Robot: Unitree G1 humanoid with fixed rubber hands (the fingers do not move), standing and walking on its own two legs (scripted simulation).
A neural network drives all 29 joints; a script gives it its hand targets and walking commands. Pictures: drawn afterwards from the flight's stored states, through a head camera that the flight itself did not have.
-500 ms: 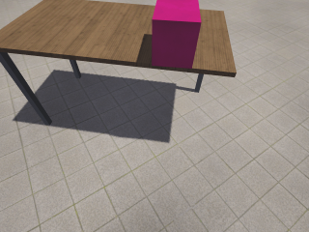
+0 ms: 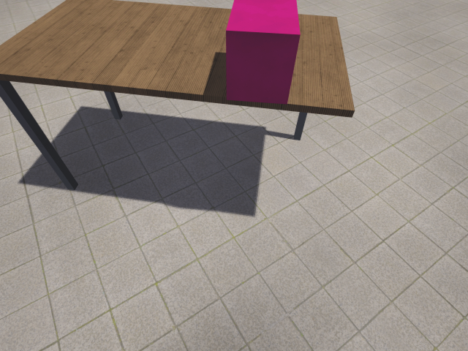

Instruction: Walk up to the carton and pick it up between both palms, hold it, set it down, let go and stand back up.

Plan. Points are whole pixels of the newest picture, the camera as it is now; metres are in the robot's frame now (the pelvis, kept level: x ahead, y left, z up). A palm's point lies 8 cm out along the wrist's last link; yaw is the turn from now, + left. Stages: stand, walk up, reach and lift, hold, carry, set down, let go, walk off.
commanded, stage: stand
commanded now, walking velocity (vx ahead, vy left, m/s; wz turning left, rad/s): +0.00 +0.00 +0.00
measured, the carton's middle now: (261, 46) +0.93 -0.09 +0.05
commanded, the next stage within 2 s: walk up in 0.54 s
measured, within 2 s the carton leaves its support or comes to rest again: neither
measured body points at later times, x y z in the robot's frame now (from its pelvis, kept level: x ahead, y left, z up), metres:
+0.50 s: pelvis +0.01 -0.01 +0.00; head +0.02 -0.02 +0.45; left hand -0.03 +0.18 -0.16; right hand -0.02 -0.21 -0.17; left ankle -0.02 +0.13 -0.74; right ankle -0.02 -0.11 -0.74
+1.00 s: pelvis +0.05 +0.02 +0.00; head +0.08 +0.02 +0.45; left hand -0.03 +0.24 -0.15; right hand +0.11 -0.21 -0.15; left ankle +0.08 +0.16 -0.71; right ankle -0.03 -0.11 -0.74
